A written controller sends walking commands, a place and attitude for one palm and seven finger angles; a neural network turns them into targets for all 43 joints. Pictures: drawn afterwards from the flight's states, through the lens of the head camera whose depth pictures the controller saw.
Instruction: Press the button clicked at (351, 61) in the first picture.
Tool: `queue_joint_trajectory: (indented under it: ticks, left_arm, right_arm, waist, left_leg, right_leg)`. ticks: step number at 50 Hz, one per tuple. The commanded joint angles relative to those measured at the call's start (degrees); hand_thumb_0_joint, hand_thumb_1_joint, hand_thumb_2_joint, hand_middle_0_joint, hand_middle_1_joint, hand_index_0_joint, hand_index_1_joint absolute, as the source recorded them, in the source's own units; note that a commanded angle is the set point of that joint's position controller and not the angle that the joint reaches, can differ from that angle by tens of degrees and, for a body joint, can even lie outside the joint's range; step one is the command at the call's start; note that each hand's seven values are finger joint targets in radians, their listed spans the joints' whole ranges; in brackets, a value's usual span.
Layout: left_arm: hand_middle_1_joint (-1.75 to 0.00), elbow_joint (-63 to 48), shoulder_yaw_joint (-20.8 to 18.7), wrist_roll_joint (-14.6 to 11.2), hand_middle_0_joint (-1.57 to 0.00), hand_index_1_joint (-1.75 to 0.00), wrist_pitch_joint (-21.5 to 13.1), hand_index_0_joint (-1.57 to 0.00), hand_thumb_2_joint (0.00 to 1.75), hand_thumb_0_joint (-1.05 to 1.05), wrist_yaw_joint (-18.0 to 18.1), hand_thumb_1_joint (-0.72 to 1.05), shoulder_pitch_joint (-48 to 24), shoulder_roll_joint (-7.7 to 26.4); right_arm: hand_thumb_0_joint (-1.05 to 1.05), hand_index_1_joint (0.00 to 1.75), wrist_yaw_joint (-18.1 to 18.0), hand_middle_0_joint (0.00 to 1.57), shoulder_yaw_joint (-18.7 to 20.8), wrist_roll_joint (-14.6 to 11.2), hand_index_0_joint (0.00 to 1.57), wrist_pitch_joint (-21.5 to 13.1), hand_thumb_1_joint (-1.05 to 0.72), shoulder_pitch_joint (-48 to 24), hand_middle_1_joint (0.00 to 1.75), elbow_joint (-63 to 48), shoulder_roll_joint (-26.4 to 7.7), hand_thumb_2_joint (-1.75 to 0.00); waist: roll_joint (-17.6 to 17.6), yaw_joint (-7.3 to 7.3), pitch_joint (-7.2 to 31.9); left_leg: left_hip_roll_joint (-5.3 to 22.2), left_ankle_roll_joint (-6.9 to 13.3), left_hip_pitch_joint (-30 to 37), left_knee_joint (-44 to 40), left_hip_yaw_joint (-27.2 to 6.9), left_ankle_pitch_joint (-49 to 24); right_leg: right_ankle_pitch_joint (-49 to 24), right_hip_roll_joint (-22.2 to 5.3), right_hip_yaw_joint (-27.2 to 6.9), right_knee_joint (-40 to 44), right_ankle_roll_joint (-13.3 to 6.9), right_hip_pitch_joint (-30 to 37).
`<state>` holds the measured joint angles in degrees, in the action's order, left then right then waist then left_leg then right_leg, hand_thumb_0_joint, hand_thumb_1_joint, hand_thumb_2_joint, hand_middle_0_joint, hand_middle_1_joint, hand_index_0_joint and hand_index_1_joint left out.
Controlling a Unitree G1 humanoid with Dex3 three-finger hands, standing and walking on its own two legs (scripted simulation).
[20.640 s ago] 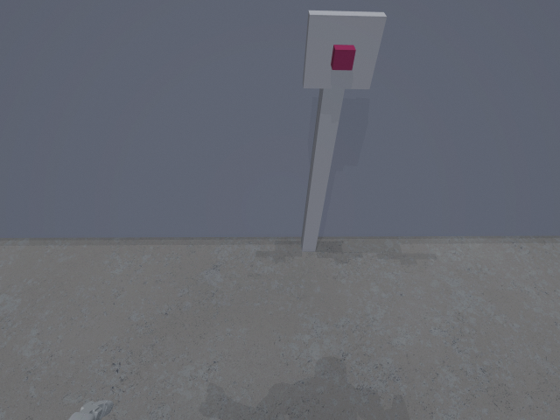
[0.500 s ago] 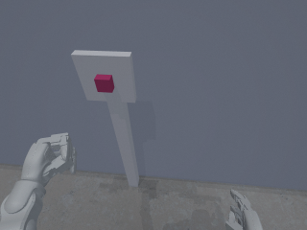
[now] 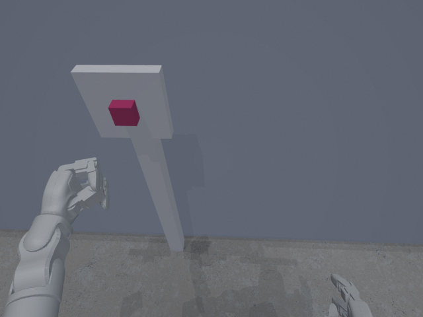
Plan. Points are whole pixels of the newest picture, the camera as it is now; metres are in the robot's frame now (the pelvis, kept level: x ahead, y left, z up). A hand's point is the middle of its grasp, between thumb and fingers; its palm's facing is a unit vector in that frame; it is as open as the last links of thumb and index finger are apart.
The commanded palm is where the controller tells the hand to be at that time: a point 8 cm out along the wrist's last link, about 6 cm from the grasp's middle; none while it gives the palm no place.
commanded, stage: aim a knuckle at the button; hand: left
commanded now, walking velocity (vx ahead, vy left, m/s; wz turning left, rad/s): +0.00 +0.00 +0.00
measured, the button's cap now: (125, 112) +0.50 +0.22 +0.13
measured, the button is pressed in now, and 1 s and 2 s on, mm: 0 0 0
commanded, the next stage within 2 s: press the button with the knuckle in 1.78 s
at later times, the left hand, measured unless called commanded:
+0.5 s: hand (130, 164) +0.38 +0.19 +0.09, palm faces +0.00 -1.00 -0.02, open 3.1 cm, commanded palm +0.36 +0.24 +0.10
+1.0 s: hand (129, 159) +0.40 +0.19 +0.09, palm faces +0.05 -1.00 -0.03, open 3.1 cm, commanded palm +0.37 +0.24 +0.10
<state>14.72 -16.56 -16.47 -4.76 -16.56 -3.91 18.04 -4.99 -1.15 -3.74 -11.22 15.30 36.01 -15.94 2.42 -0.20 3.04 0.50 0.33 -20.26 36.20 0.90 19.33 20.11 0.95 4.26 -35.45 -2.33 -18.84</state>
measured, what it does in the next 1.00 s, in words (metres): stands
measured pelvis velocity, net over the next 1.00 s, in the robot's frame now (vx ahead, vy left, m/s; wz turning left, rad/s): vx -0.01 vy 0.01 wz -0.03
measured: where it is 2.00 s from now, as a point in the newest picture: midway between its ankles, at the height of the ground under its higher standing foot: outside the picture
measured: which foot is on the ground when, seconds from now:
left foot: down 0.00-1.00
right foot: down 0.00-1.00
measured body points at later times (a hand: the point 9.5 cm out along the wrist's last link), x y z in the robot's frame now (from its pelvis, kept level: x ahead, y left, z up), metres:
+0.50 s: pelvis +0.00 +0.02 +0.00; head +0.03 +0.02 +0.45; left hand +0.37 +0.24 +0.10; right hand +0.11 -0.23 -0.11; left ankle -0.01 +0.12 -0.73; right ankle -0.02 -0.09 -0.73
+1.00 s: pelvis -0.01 +0.01 +0.00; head +0.03 +0.01 +0.44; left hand +0.39 +0.25 +0.09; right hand +0.07 -0.25 -0.12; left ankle -0.01 +0.12 -0.73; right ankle -0.02 -0.09 -0.73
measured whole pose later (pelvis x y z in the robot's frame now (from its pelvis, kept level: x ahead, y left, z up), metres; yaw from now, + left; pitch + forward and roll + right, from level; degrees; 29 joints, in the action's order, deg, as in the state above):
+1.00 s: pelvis -0.01 +0.01 +0.00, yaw -1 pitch +7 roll +0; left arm 40.2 -15.4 -10.7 -14.2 -9.2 -25.5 17.8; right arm -2.6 -0.6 -2.9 -1.1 19.5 36.7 -14.9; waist 1.5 -3.3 3.7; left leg 0.7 1.2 -26.3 39.0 2.4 19.8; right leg 19.8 1.0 2.8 -37.8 -1.7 -25.2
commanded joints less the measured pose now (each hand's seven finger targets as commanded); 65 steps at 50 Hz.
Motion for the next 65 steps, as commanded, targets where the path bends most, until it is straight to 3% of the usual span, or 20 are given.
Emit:
queue_joint_trajectory:
  ticks: [1, 7, 9, 11, 15, 18, 20, 26, 27, 30, 35, 36, 41, 45, 54, 58, 59, 61, 64, 65]
  left_arm:
    - [-1.50, -11.6, -2.9, -0.6, -1.30, -1.50, -5.1, -1.30, 0.90, 0.00, 0.4, 0.90, -21.5, 11.3]
    - [-1.50, -7.5, -2.9, 1.4, -1.30, -1.50, -7.3, -1.30, 0.90, 0.00, 3.3, 0.90, -27.3, 11.9]
    - [-1.50, -4.4, -2.1, 1.7, -1.30, -1.50, -6.9, -1.30, 0.90, 0.00, 3.4, 0.90, -27.0, 11.0]
    - [-1.50, -2.4, -1.0, 2.0, -1.30, -1.50, -6.4, -1.30, 0.90, 0.00, 3.4, 0.90, -27.7, 9.9]
    - [-1.50, 1.6, 2.5, 2.4, -1.30, -1.50, -5.4, -1.30, 0.90, 0.00, 4.0, 0.90, -30.8, 6.1]
    - [-1.50, 2.2, 1.2, 3.3, -1.30, -1.50, -6.6, -1.30, 0.90, 0.00, 5.9, 0.90, -34.7, 8.0]
    - [-1.50, 0.9, 1.9, 4.2, -1.30, -1.50, -8.0, -1.30, 0.90, 0.00, 7.1, 0.90, -36.5, 7.1]
    - [-1.50, 6.1, 1.6, 6.1, -1.30, -1.50, -11.3, -1.30, 0.90, 0.00, 10.0, 0.90, -45.4, 8.7]
    - [-1.50, 8.4, 3.0, 6.3, -1.30, -1.50, -11.1, -1.30, 0.90, 0.00, 10.0, 0.90, -45.9, 7.0]
    - [-1.50, 15.1, 2.3, 6.8, -1.30, -1.50, -11.1, -1.30, 0.90, 0.00, 10.4, 0.90, -52.1, 8.3]
    - [-1.50, 15.5, -0.5, 6.6, -1.30, -1.50, -12.8, -1.30, 0.90, 0.00, 9.6, 0.90, -45.8, 10.2]
    - [-1.50, 15.4, 0.7, 6.4, -1.30, -1.50, -13.0, -1.30, 0.90, 0.00, 9.3, 0.90, -45.6, 8.7]
    - [-1.50, 14.8, -3.1, 5.5, -1.30, -1.50, -13.6, -1.30, 0.90, 0.00, 8.4, 0.90, -40.7, 12.4]
    - [-1.50, 13.1, -1.9, 5.6, -1.30, -1.50, -13.6, -1.30, 0.90, 0.00, 7.6, 0.90, -43.1, 12.2]
    - [-1.50, 13.4, 0.9, 4.1, -1.30, -1.50, -14.5, -1.30, 0.90, 0.00, 5.8, 0.90, -51.1, 10.7]
    - [-1.50, 19.4, -1.1, 4.4, -1.30, -1.50, -13.0, -1.30, 0.90, 0.00, 5.7, 0.90, -49.7, 13.2]
    - [-1.50, 21.1, -0.4, 4.6, -1.30, -1.50, -12.6, -1.30, 0.90, 0.00, 5.6, 0.90, -50.3, 12.4]
    - [-1.50, 21.9, -2.2, 4.7, -1.30, -1.50, -12.4, -1.30, 0.90, 0.00, 5.4, 0.90, -51.1, 14.8]
    - [-1.50, 19.9, -4.5, 4.8, -1.30, -1.50, -13.7, -1.30, 0.90, 0.00, 5.4, 0.90, -50.1, 16.7]
    - [-1.50, 19.1, -5.0, 4.8, -1.30, -1.50, -14.0, -1.30, 0.90, 0.00, 5.2, 0.90, -48.8, 17.2]
  right_arm:
    - [0.00, 0.30, -0.6, 0.20, 2.2, 0.2, 0.20, -2.6, -0.90, -4.0, 0.30, -8.1, -6.4, -0.90]
    - [0.00, 0.30, -0.3, 0.20, 2.1, 0.7, 0.20, -1.4, -0.90, -3.3, 0.30, -6.8, -6.1, -0.90]
    - [0.00, 0.30, -0.1, 0.20, 2.1, 0.7, 0.20, -0.6, -0.90, -2.7, 0.30, -6.7, -6.2, -0.90]
    - [0.00, 0.30, 0.2, 0.20, 2.2, 0.6, 0.20, 0.1, -0.90, -2.4, 0.30, -6.9, -6.2, -0.90]
    - [0.00, 0.30, 0.8, 0.20, 2.3, 0.5, 0.20, 1.4, -0.90, -1.5, 0.30, -7.1, -6.5, -0.90]
    - [0.00, 0.30, 1.1, 0.20, 2.5, 0.8, 0.20, 2.3, -0.90, -0.7, 0.30, -6.8, -6.6, -0.90]
    - [0.00, 0.30, 1.4, 0.20, 2.6, 1.0, 0.20, 2.7, -0.90, -0.4, 0.30, -7.1, -6.3, -0.90]
    - [0.00, 0.30, 1.8, 0.20, 2.7, 1.4, 0.20, 4.3, -0.90, 1.2, 0.30, -5.0, -6.6, -0.90]
    - [0.00, 0.30, 1.8, 0.20, 2.7, 1.3, 0.20, 4.5, -0.90, 1.4, 0.30, -4.9, -6.5, -0.90]
    - [0.00, 0.30, 1.7, 0.20, 2.7, 1.3, 0.20, 5.5, -0.90, 2.7, 0.30, -3.6, -7.0, -0.90]
    - [0.00, 0.30, 2.4, 0.20, 3.1, 1.7, 0.20, 6.4, -0.90, 3.9, 0.30, -5.2, -7.1, -0.90]
    - [0.00, 0.30, 2.6, 0.20, 3.1, 1.6, 0.20, 6.5, -0.90, 3.7, 0.30, -5.5, -6.8, -0.90]
    - [0.00, 0.30, 2.6, 0.20, 3.3, 1.4, 0.20, 7.4, -0.90, 3.8, 0.30, -6.7, -7.1, -0.90]
    - [0.00, 0.30, 2.3, 0.20, 3.3, 1.0, 0.20, 7.8, -0.90, 3.1, 0.30, -6.7, -6.9, -0.90]
    - [0.00, 0.30, 1.1, 0.20, 3.0, 0.6, 0.20, 7.2, -0.90, 2.6, 0.30, -5.1, -6.9, -0.90]
    - [0.00, 0.30, 1.0, 0.20, 2.5, 0.5, 0.20, 7.6, -0.90, 2.7, 0.30, -5.1, -7.3, -0.90]
    - [0.00, 0.30, 1.0, 0.20, 2.4, 0.5, 0.20, 7.6, -0.90, 2.5, 0.30, -5.3, -7.2, -0.90]
    - [0.00, 0.30, 1.0, 0.20, 2.3, 0.6, 0.20, 7.8, -0.90, 2.5, 0.30, -5.6, -7.3, -0.90]
    - [0.00, 0.30, 1.2, 0.20, 2.4, 0.9, 0.20, 7.9, -0.90, 3.0, 0.30, -6.6, -7.2, -0.90]
    - [0.00, 0.30, 1.2, 0.20, 2.5, 0.8, 0.20, 8.0, -0.90, 2.7, 0.30, -7.1, -7.1, -0.90]
  waist:
    - [-1.9, -1.04, 11.8]
    - [1.9, -0.91, 14.6]
    - [-0.9, -1.07, 15.4]
    - [1.2, -0.88, 15.1]
    - [-2.1, -1.73, 13.1]
    - [-3.5, -1.85, 13.4]
    - [-0.2, -1.33, 16.3]
    - [-0.4, -2.85, 16.1]
    - [0.2, -3.16, 15.7]
    - [-1.4, -4.39, 14.7]
    - [-0.4, -1.55, 22.2]
    - [0.0, -1.83, 21.8]
    - [-4.4, -1.09, 18.9]
    - [-0.5, -2.23, 15.2]
    - [-1.1, -4.73, 16.5]
    - [-3.1, -3.95, 15.2]
    - [-3.0, -4.17, 14.8]
    - [-2.0, -3.62, 15.2]
    - [-2.3, -2.47, 19.7]
    - [-0.5, -2.07, 20.6]
  left_leg:
    - [-1.1, 1.9, 5.9, -3.0, -1.0, -15.6]
    - [-0.8, 1.3, 7.8, -3.0, -1.7, -17.4]
    - [-0.5, 1.4, 7.5, -2.8, -1.7, -18.9]
    - [-0.6, 1.0, 7.4, -2.8, -1.9, -19.5]
    - [-0.2, 1.0, 6.4, -2.8, -2.5, -18.9]
    - [0.0, 1.0, 6.1, -2.5, -2.9, -18.7]
    - [0.0, 0.6, 8.0, -2.4, -3.0, -21.1]
    - [0.5, 0.2, 7.5, -2.1, -3.6, -18.7]
    - [0.4, 0.3, 7.3, -2.0, -3.5, -18.1]
    - [0.2, 0.5, 5.4, -1.8, -3.7, -14.8]
    - [0.3, 0.3, 6.9, -0.8, -3.1, -22.1]
    - [0.3, 0.4, 6.8, -0.6, -2.6, -22.4]
    - [-0.2, 1.3, 1.8, -1.3, -0.9, -19.5]
    - [-0.4, 1.5, 1.5, -1.4, -0.5, -16.1]
    - [-0.5, 2.0, 3.6, -0.8, -1.3, -11.2]
    - [-0.8, 2.0, 0.0, -1.0, -1.3, -9.2]
    - [-0.9, 2.0, -0.2, -1.0, -1.1, -8.9]
    - [-1.1, 2.0, -1.3, -0.5, -0.8, -9.0]
    - [-1.0, 2.0, -0.2, 0.0, -0.8, -13.0]
    - [-1.0, 1.9, 0.2, 0.3, -0.5, -14.3]
  right_leg:
    - [-20.8, -1.2, -3.5, 4.5, 2.2, 3.1]
    - [-19.9, -1.0, -2.7, 3.3, 1.3, 2.3]
    - [-21.7, -0.9, -2.5, 3.0, 1.3, 2.7]
    - [-21.8, -0.9, -2.2, 2.7, 1.1, 2.1]
    - [-20.4, -0.6, -1.5, 2.6, 1.1, -0.4]
    - [-19.0, -0.4, -1.5, 2.2, 1.0, -1.0]
    - [-19.7, -0.6, -1.7, 1.4, 0.7, -0.9]
    - [-16.7, -0.3, -1.8, 1.0, 0.7, -3.3]
    - [-16.2, -0.3, -1.9, 1.0, 0.7, -4.1]
    - [-14.1, -0.2, -1.9, 1.2, 0.8, -5.9]
    - [-20.3, -0.2, -2.1, -0.3, 0.4, -1.2]
    - [-21.0, -0.1, -2.3, -0.2, 0.5, -1.2]
    - [-23.7, 0.0, -3.1, 0.6, 0.8, 2.7]
    - [-21.2, -0.1, -3.4, 1.5, 0.9, 0.1]
    - [-16.3, -0.1, -3.9, 2.6, 1.2, -2.6]
    - [-14.8, -0.6, -4.2, 2.7, 1.3, -1.4]
    - [-14.8, -0.7, -4.2, 2.6, 1.4, -2.0]
    - [-15.2, -1.0, -4.8, 2.5, 1.5, -1.2]
    - [-19.6, -0.9, -4.7, 1.0, 1.2, 1.9]
    - [-21.3, -0.8, -4.9, 0.7, 1.2, 2.5]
